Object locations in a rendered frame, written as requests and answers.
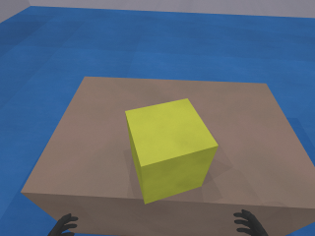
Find left robot hand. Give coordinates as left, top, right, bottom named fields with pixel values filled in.
left=47, top=213, right=79, bottom=236

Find pedestal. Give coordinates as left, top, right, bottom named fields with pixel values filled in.
left=21, top=76, right=315, bottom=236

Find carton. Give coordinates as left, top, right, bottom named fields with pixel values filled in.
left=125, top=98, right=219, bottom=204

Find right robot hand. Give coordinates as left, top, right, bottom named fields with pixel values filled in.
left=234, top=209, right=269, bottom=236

